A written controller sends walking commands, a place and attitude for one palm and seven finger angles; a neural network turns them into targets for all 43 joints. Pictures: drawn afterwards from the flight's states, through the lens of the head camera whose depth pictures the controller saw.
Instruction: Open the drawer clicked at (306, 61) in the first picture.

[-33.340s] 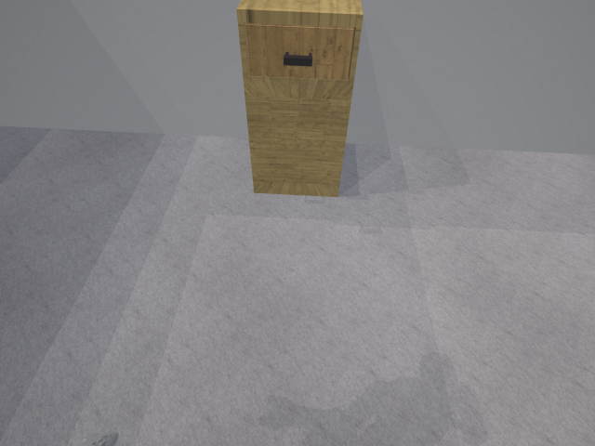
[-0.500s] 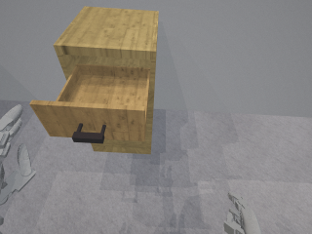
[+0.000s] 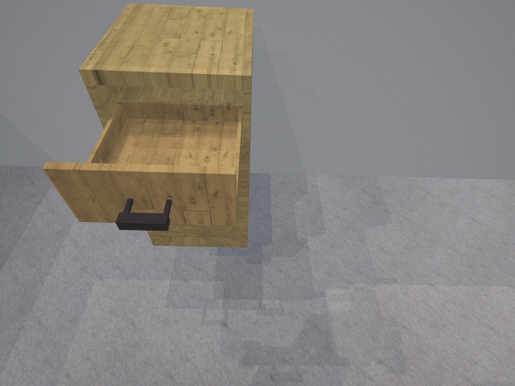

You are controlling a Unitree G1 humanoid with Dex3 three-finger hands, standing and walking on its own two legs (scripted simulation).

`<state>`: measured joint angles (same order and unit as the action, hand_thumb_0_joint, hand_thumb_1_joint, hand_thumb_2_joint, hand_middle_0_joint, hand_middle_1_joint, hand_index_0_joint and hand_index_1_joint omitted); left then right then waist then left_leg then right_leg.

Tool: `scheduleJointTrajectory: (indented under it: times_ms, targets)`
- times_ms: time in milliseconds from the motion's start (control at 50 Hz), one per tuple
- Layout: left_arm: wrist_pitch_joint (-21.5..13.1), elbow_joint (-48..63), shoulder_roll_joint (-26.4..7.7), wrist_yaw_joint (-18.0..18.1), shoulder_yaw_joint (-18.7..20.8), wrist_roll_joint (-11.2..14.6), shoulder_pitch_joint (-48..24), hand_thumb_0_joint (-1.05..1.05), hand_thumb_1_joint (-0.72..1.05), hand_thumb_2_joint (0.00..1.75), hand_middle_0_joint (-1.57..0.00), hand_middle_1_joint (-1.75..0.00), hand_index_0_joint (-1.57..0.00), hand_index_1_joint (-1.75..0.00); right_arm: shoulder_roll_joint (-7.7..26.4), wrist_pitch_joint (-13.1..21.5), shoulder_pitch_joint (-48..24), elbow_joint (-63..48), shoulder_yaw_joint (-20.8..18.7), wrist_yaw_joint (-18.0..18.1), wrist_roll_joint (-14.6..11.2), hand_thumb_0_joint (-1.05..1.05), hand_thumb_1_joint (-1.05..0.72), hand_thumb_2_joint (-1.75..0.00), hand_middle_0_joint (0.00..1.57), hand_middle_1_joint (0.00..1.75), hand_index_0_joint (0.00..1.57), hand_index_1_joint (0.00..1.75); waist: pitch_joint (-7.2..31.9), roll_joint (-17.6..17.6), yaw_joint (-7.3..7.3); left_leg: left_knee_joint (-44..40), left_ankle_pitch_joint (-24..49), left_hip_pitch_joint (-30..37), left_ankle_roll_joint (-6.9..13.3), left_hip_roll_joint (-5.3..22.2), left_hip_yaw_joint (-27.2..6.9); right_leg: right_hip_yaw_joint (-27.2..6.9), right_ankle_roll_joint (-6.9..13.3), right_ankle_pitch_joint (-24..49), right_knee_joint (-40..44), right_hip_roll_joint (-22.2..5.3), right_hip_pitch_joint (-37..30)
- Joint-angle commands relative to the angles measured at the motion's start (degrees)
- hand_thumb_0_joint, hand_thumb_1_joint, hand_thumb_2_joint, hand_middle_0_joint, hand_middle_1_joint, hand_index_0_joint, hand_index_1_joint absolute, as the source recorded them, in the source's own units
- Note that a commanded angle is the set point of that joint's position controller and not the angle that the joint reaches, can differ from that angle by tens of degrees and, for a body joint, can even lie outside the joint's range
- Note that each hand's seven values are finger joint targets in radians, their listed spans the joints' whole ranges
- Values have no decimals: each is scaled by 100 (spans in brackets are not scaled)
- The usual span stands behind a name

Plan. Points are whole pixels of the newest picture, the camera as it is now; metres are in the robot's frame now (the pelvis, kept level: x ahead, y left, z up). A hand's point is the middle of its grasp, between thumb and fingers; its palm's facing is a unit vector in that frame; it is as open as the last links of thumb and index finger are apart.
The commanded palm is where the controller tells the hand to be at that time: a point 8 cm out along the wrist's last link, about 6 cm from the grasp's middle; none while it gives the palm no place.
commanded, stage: let the arm hang, fingers relaxed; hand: left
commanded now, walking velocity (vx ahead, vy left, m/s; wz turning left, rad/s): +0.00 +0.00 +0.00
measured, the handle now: (146, 212) +0.45 +0.25 -0.06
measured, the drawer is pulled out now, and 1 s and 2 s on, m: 0.30 0.30 0.30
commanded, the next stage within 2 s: look to check the result in 0.82 s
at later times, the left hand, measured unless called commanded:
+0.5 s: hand out of the picture -0.01 +0.18 -0.16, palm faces +0.03 -0.97 -0.23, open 7.4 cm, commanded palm none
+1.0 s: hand out of the picture +0.02 +0.16 -0.16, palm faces +0.03 -0.98 -0.21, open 7.4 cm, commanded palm none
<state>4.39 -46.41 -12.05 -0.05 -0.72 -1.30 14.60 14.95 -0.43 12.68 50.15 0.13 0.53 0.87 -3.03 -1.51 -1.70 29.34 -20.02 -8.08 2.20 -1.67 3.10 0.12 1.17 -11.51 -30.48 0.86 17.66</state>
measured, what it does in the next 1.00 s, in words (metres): stands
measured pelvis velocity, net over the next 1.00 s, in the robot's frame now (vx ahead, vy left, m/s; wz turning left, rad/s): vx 0.01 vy -0.02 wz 0.00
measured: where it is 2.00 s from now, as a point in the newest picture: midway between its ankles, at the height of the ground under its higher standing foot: outside the picture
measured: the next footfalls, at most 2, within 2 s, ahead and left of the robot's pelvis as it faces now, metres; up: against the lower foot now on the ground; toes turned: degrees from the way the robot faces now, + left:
none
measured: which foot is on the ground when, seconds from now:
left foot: down 0.00-1.00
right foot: down 0.00-1.00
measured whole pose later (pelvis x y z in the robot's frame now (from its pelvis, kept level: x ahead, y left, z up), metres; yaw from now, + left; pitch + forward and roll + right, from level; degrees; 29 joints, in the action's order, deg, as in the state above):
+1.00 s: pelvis +0.01 -0.02 +0.01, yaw +0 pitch -2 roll +0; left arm 0.1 -64.3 -8.9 1.7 0.9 -0.5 13.7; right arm 8.6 -0.5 19.1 63.7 -0.3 2.1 0.4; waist -3.8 0.7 -0.7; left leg 21.8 -16.5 -3.4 0.7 -0.2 2.3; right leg 1.0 2.6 -8.1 -22.7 2.3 12.7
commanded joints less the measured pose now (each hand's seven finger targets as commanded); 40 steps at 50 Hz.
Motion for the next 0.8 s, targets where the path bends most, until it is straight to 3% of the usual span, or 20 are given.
scheduleJointTrajectory:
  times_ms: [0,60,220,320,560,780]
  targets:
    - [-344,-255,-899,114,219,22,-16,0,90,90,-20,-30,-20,-30,426,95,242,127,-53,85,-8,0,-90,-90,20,30,20,30,209,780,183,-1091,778,-589,-4,675,-629,-661,117,620,768,-484,-1079]
    - [-375,-746,-751,128,243,32,141,0,90,90,-20,-30,-20,-30,279,62,577,455,-58,116,-8,0,-90,-90,20,30,20,30,142,871,179,-1189,512,-567,18,719,-650,-590,141,456,961,-477,-1112]
    - [-401,-1462,-549,183,174,76,313,0,90,90,-20,-30,-20,-30,11,10,1320,1063,-66,152,-32,0,-90,-90,20,30,20,30,-258,210,116,-1299,246,-606,61,709,-684,-557,155,108,1164,-507,-918]
    - [-414,-1611,-447,228,181,74,386,0,90,90,-20,-30,-20,-30,-123,9,1533,1240,-71,159,-30,0,-90,-90,20,30,20,30,-351,60,117,-1324,200,-666,74,699,-682,-575,146,9,1159,-487,-873]
    - [-456,-1620,-272,264,224,44,325,0,90,90,-20,-30,-20,-30,-339,68,1469,1329,-98,177,-25,0,-90,-90,20,30,20,30,-420,211,102,-1304,609,-519,42,717,-592,-544,135,422,1046,-485,-743]
    - [-484,-1580,-317,241,249,51,192,0,90,90,-20,-30,-20,-30,-248,67,1287,1283,-131,191,-22,0,-90,-90,20,30,20,30,-324,269,87,-1270,818,-323,2,703,-528,-575,150,698,1097,-518,-817]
